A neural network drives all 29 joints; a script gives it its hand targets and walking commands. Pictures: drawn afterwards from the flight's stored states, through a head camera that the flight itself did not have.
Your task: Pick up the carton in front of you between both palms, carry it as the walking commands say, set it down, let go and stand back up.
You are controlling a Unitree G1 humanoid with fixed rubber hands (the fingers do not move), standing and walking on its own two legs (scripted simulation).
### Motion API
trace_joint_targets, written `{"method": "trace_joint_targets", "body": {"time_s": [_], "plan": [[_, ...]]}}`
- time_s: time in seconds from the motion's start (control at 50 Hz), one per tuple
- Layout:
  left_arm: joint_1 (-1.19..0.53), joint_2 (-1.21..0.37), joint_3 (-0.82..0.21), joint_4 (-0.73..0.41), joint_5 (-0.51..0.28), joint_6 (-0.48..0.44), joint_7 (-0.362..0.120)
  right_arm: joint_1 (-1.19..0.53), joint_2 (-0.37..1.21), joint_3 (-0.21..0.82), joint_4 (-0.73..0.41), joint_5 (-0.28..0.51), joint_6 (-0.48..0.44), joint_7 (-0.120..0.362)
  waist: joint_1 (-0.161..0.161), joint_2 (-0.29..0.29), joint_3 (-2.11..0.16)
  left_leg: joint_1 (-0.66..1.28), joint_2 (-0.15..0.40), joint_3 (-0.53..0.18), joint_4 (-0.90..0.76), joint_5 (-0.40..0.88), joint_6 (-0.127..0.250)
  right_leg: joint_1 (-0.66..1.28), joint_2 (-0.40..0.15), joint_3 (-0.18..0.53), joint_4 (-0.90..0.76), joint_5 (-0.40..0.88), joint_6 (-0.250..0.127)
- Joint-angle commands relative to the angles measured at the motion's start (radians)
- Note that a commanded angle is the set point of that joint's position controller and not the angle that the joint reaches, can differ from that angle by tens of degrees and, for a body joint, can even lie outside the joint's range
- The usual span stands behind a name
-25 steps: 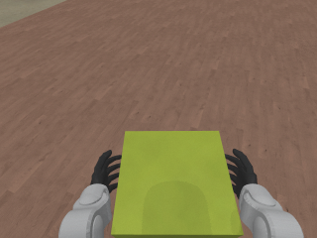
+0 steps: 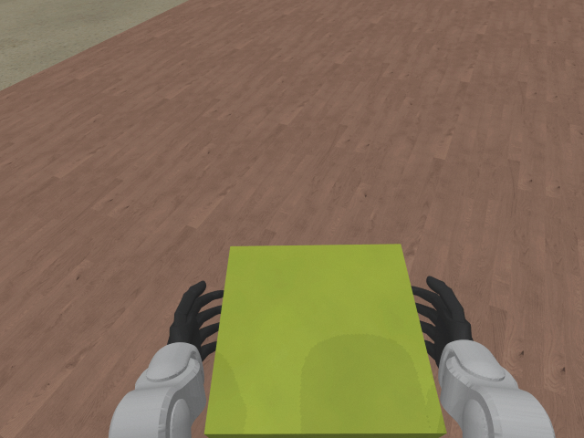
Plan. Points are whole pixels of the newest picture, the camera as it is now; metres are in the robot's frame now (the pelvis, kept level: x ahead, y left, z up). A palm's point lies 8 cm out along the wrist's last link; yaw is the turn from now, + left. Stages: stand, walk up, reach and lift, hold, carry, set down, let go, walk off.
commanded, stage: carry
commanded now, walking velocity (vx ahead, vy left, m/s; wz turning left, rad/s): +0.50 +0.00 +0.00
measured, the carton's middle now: (315, 361) +0.24 +0.00 +0.01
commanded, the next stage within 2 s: none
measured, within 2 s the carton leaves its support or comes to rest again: neither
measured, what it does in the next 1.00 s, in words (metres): walks ahead: left foot, then right foot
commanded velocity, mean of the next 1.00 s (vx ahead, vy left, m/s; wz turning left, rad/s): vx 0.37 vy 0.00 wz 0.00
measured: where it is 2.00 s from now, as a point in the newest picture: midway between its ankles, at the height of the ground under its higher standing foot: (314, 308)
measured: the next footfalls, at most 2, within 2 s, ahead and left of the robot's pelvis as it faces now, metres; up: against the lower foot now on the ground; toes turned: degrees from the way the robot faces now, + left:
left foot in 0.18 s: +0.31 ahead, +0.13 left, +0.00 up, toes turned +10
right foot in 0.64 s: +0.63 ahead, -0.10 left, +0.00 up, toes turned -12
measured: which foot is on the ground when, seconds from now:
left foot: up 0.00-0.16, down 0.18-0.68, up 0.70-1.00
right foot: down 0.00-0.20, up 0.22-0.62, down 0.64-1.00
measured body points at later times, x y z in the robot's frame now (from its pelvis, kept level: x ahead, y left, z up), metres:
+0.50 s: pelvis +0.34 +0.04 +0.00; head +0.36 +0.05 +0.45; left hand +0.60 +0.18 +0.08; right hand +0.58 -0.12 +0.09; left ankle +0.27 +0.12 -0.75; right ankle +0.43 -0.12 -0.70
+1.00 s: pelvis +0.66 -0.01 +0.00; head +0.69 -0.02 +0.45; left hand +0.91 +0.14 +0.07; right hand +0.91 -0.16 +0.07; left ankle +0.77 +0.12 -0.72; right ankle +0.59 -0.09 -0.75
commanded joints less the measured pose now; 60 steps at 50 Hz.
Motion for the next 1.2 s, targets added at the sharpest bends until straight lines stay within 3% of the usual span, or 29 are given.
{"method": "trace_joint_targets", "body": {"time_s": [0.0,0.1,0.14,0.16,0.18,0.2,0.22,0.26,0.3,0.42,0.54,0.58,0.62,0.64,0.66,0.68,0.7,0.74,0.78,0.86,0.94,1.0,1.04,1.06,1.08,1.1,1.12,1.16,1.18], "plan": [[-0.380,-0.767,-0.652,-0.141,-0.296,-0.011,-0.151,-0.361,0.811,0.660,-0.101,0.268,-0.009,0.101,-0.003,-0.135,-0.124,-0.027,-0.022,0.057,-0.138,0.082,-0.001,0.166,-0.224,0.115,-0.080,0.323,-0.079],[-0.358,-0.672,-0.608,-0.135,-0.260,0.030,-0.111,-0.368,0.702,0.635,-0.106,0.286,0.036,0.083,-0.001,-0.163,-0.076,0.070,-0.061,0.118,-0.246,0.100,0.037,0.212,-0.217,0.056,0.010,0.531,-0.046],[-0.373,-0.648,-0.609,-0.144,-0.261,0.045,-0.100,-0.355,0.677,0.612,-0.090,0.285,0.046,0.076,-0.029,-0.130,-0.158,0.344,-0.133,0.194,-0.301,0.051,0.051,0.147,-0.169,-0.033,0.263,0.675,-0.005],[-0.386,-0.634,-0.611,-0.150,-0.264,0.052,-0.095,-0.340,0.666,0.599,-0.084,0.279,0.051,0.074,-0.053,-0.072,-0.228,0.565,-0.077,0.110,-0.304,-0.001,0.058,0.005,-0.139,-0.031,0.453,0.530,0.021],[-0.399,-0.632,-0.620,-0.171,-0.270,0.061,-0.094,-0.347,0.649,0.583,-0.071,0.274,0.049,0.074,-0.062,0.180,-0.314,0.784,0.198,-0.354,-0.392,-0.148,0.185,-0.288,-0.044,-0.015,0.774,0.281,0.075],[-0.411,-0.644,-0.631,-0.171,-0.280,0.065,-0.099,-0.337,0.683,0.587,-0.058,0.288,0.049,0.077,-0.057,0.327,-0.309,0.853,0.315,-0.628,-0.528,0.015,0.260,-0.510,0.060,0.077,0.986,-0.229,0.080],[-0.423,-0.695,-0.647,-0.156,-0.291,0.060,-0.106,-0.363,0.715,0.596,-0.090,0.300,0.048,0.086,-0.049,0.236,-0.295,0.839,0.313,-0.524,-0.491,0.181,0.262,-0.565,-0.008,0.189,1.111,-0.252,0.050],[-0.449,-0.791,-0.656,-0.143,-0.296,0.042,-0.126,-0.406,0.809,0.623,-0.102,0.315,0.032,0.107,-0.044,0.050,-0.280,0.716,0.256,-0.322,-0.457,0.345,0.196,-0.547,-0.089,0.220,1.042,-0.160,0.020],[-0.461,-0.850,-0.669,-0.133,-0.289,0.022,-0.136,-0.445,0.860,0.647,-0.109,0.328,0.015,0.124,-0.033,0.079,-0.278,0.642,0.213,-0.211,-0.509,0.227,0.134,-0.489,-0.104,0.196,0.897,-0.067,0.026],[-0.414,-0.834,-0.673,-0.143,-0.255,0.001,-0.113,-0.399,0.805,0.646,-0.121,0.331,0.006,0.138,-0.035,0.142,-0.186,0.644,0.153,-0.047,-0.575,0.232,0.140,-0.520,-0.081,0.088,0.539,0.058,0.066],[-0.394,-0.724,-0.650,-0.135,-0.257,0.040,-0.099,-0.347,0.691,0.598,-0.089,0.287,0.036,0.108,-0.042,0.161,-0.068,0.658,0.135,0.028,-0.558,0.352,0.118,-0.468,-0.040,0.004,0.288,0.176,0.040],[-0.395,-0.704,-0.639,-0.125,-0.262,0.048,-0.100,-0.355,0.679,0.595,-0.085,0.278,0.043,0.100,-0.034,0.169,-0.077,0.665,0.137,0.058,-0.481,0.465,0.096,-0.374,-0.024,-0.018,0.257,0.172,0.020],[-0.376,-0.699,-0.623,-0.101,-0.261,0.049,-0.101,-0.364,0.677,0.599,-0.086,0.274,0.049,0.095,-0.004,0.117,-0.166,0.577,0.079,0.140,-0.210,0.557,0.051,-0.077,0.050,-0.080,0.208,0.101,0.012],[-0.363,-0.697,-0.612,-0.093,-0.257,0.049,-0.102,-0.376,0.667,0.600,-0.088,0.271,0.051,0.093,0.016,0.034,-0.230,0.434,0.042,0.140,0.011,0.381,0.028,0.114,-0.043,0.044,0.190,0.031,0.007],[-0.368,-0.687,-0.601,-0.073,-0.255,0.043,-0.104,-0.371,0.673,0.619,-0.110,0.278,0.057,0.093,0.015,-0.242,-0.310,0.135,-0.074,0.108,0.331,0.101,-0.027,0.316,-0.333,0.556,0.068,-0.109,-0.133],[-0.358,-0.724,-0.609,-0.069,-0.266,0.038,-0.111,-0.385,0.692,0.631,-0.108,0.289,0.055,0.099,0.009,-0.318,-0.290,-0.029,-0.133,-0.009,0.516,-0.303,-0.020,0.344,-0.409,0.740,-0.033,0.103,-0.198],[-0.377,-0.761,-0.618,-0.091,-0.278,0.033,-0.122,-0.388,0.747,0.644,-0.084,0.297,0.046,0.107,0.006,-0.232,-0.292,-0.069,-0.059,-0.095,0.610,-0.307,0.019,0.326,-0.398,0.614,0.015,0.252,-0.191],[-0.421,-0.855,-0.645,-0.099,-0.292,0.007,-0.143,-0.406,0.846,0.656,-0.063,0.296,0.020,0.127,0.001,-0.054,-0.281,-0.058,0.013,-0.121,0.520,-0.197,0.044,0.220,-0.345,0.434,0.038,0.371,-0.130],[-0.441,-0.899,-0.670,-0.102,-0.303,-0.018,-0.159,-0.401,0.902,0.667,-0.048,0.283,-0.009,0.135,-0.007,-0.076,-0.268,0.015,0.016,-0.086,0.360,-0.122,0.030,0.144,-0.298,0.293,0.001,0.403,-0.071],[-0.389,-0.878,-0.679,-0.104,-0.306,-0.044,-0.179,-0.335,0.911,0.671,-0.040,0.248,-0.047,0.123,-0.012,-0.135,-0.246,0.047,-0.036,0.006,0.094,-0.085,-0.010,0.144,-0.250,0.133,0.021,0.645,-0.066],[-0.341,-0.817,-0.665,-0.131,-0.296,-0.044,-0.171,-0.339,0.862,0.685,-0.103,0.262,-0.041,0.111,-0.006,-0.192,-0.205,0.106,-0.079,0.072,-0.139,0.071,-0.013,0.138,-0.206,0.031,0.056,0.764,-0.037],[-0.333,-0.761,-0.643,-0.153,-0.278,-0.023,-0.148,-0.351,0.793,0.681,-0.132,0.287,-0.012,0.107,-0.004,-0.167,-0.196,0.219,-0.089,0.103,-0.271,0.203,-0.010,0.123,-0.187,0.003,0.136,0.658,-0.009],[-0.332,-0.701,-0.619,-0.150,-0.253,0.002,-0.127,-0.336,0.725,0.651,-0.128,0.279,0.011,0.097,-0.021,-0.101,-0.193,0.417,-0.074,0.112,-0.419,0.378,-0.004,0.029,-0.153,-0.017,0.261,0.550,0.037],[-0.334,-0.669,-0.609,-0.143,-0.246,0.015,-0.116,-0.333,0.684,0.632,-0.121,0.275,0.025,0.092,-0.021,-0.043,-0.225,0.559,0.025,0.020,-0.390,0.620,0.001,-0.062,-0.127,-0.004,0.330,0.371,0.068],[-0.348,-0.642,-0.614,-0.156,-0.249,0.033,-0.106,-0.337,0.662,0.618,-0.104,0.277,0.033,0.086,-0.027,0.121,-0.299,0.737,0.191,-0.138,-0.278,1.007,0.096,-0.171,-0.095,0.051,0.447,0.018,0.097],[-0.331,-0.625,-0.619,-0.161,-0.257,0.049,-0.102,-0.302,0.660,0.603,-0.073,0.280,0.039,0.082,-0.040,0.214,-0.356,0.776,0.273,-0.247,-0.312,1.001,0.203,-0.233,-0.050,0.087,0.512,-0.267,0.105],[-0.347,-0.640,-0.626,-0.166,-0.264,0.056,-0.102,-0.295,0.677,0.594,-0.070,0.281,0.043,0.083,-0.035,0.185,-0.336,0.725,0.273,-0.249,-0.353,0.912,0.221,-0.247,-0.055,0.127,0.506,-0.377,0.095],[-0.396,-0.698,-0.642,-0.144,-0.276,0.058,-0.111,-0.332,0.735,0.589,-0.062,0.282,0.044,0.091,-0.027,0.148,-0.311,0.655,0.221,-0.177,-0.381,0.730,0.160,-0.205,-0.071,0.146,0.305,-0.357,0.080],[-0.410,-0.731,-0.654,-0.139,-0.282,0.055,-0.116,-0.347,0.757,0.590,-0.064,0.285,0.043,0.096,-0.021,0.151,-0.314,0.620,0.181,-0.130,-0.384,0.625,0.120,-0.148,-0.070,0.136,0.206,-0.239,0.083]]}}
